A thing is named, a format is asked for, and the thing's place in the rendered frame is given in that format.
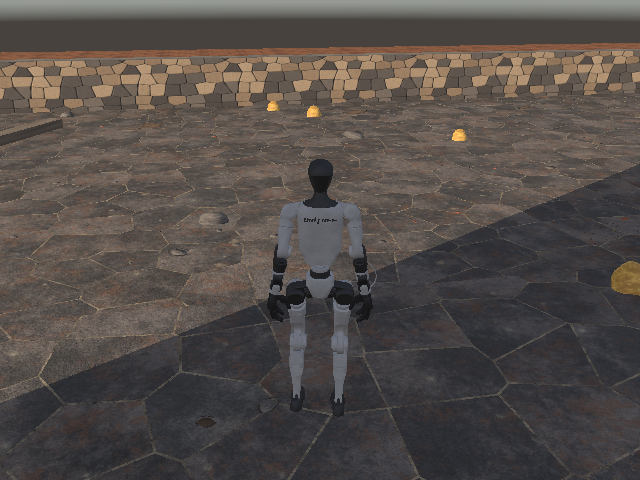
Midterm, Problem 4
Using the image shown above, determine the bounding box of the left robot forearm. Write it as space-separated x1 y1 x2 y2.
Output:
269 244 287 295

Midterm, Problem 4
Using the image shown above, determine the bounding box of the robot right thigh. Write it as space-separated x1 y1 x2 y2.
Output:
331 280 354 354

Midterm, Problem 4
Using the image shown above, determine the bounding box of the robot left upper arm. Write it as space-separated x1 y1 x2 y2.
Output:
277 202 300 259

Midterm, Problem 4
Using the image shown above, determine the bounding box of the robot torso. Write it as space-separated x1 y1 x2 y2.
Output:
297 198 344 300

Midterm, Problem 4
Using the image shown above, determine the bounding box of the right robot hand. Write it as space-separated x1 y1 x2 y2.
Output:
349 293 373 323

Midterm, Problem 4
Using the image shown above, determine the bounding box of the robot right upper arm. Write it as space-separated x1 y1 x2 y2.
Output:
341 202 364 259

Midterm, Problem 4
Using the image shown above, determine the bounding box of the left robot hand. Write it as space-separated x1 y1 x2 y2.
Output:
267 293 291 322

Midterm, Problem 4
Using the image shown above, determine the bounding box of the right robot forearm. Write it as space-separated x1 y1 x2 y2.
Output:
353 244 371 295

